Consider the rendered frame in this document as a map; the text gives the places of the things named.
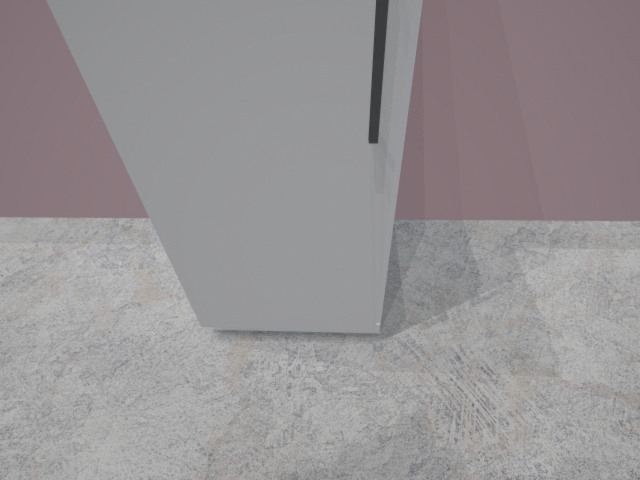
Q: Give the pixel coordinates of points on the handle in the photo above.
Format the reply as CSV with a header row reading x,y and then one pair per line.
x,y
378,67

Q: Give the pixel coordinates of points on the fridge door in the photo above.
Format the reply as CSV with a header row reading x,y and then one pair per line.
x,y
244,127

